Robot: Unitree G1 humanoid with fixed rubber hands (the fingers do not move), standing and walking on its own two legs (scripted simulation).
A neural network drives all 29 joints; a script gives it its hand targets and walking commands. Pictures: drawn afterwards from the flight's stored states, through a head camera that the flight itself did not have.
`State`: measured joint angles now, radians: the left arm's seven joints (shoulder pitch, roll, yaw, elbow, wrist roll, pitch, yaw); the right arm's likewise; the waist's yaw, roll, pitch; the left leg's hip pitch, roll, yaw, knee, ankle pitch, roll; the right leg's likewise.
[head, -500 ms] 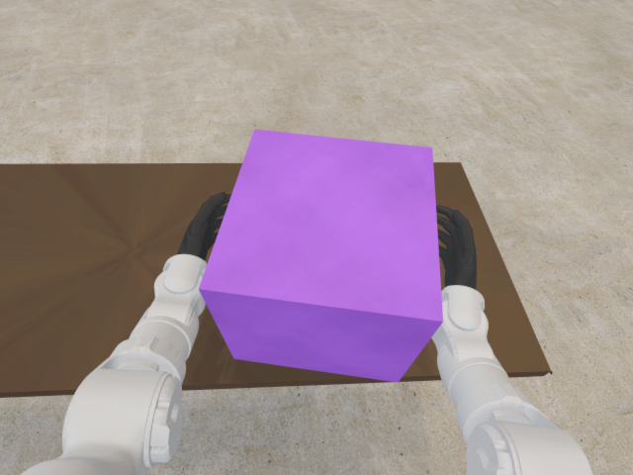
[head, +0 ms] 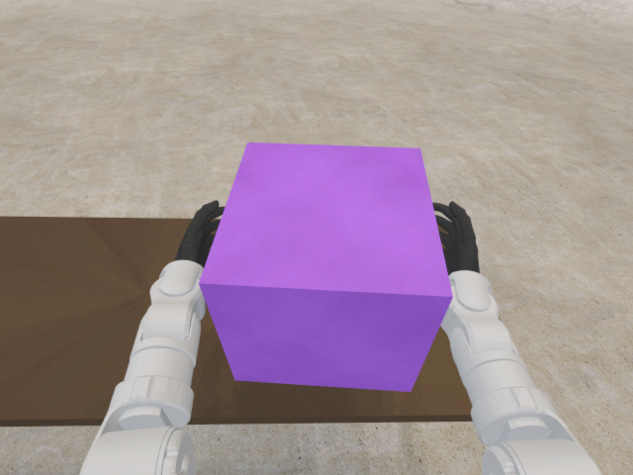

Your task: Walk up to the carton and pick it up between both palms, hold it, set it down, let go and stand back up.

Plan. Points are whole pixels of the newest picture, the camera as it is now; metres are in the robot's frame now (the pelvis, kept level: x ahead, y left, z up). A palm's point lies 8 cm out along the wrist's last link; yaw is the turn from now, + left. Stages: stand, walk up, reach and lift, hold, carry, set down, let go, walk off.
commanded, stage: reach and lift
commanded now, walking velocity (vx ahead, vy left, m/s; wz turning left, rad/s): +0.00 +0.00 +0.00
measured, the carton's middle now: (327, 264) +0.40 -0.02 +0.08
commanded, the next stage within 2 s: hold in 1.44 s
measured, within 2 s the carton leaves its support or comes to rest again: neither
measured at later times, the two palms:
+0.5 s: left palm (186, 271) +0.34 +0.16 +0.14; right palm (467, 267) +0.33 -0.19 +0.14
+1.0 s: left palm (175, 266) +0.34 +0.17 +0.15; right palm (460, 251) +0.34 -0.18 +0.16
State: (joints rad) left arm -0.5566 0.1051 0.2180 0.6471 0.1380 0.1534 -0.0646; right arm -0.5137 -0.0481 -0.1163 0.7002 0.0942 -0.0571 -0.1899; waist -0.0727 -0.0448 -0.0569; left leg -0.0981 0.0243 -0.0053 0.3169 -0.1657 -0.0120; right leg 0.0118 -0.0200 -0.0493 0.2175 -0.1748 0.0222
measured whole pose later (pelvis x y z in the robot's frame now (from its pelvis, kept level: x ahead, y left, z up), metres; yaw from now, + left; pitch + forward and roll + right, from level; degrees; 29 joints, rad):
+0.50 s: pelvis -0.02 -0.01 +0.00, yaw +0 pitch -6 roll +0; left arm -0.52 0.05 0.26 0.37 0.23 0.43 -0.08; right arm -0.56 -0.04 -0.17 0.65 0.07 0.08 -0.13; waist -0.06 -0.06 -0.01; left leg -0.07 0.03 -0.01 0.30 -0.12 -0.02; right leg 0.01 -0.01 -0.05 0.26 -0.17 0.01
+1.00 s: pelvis -0.01 +0.00 +0.00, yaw +0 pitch -6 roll -1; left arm -0.44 0.03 0.25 0.10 0.23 0.59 -0.07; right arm -0.55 -0.08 -0.08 0.52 0.17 0.18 -0.14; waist -0.08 -0.07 0.01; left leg -0.05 0.02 -0.01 0.32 -0.16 -0.01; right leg 0.05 -0.02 -0.05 0.25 -0.18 0.02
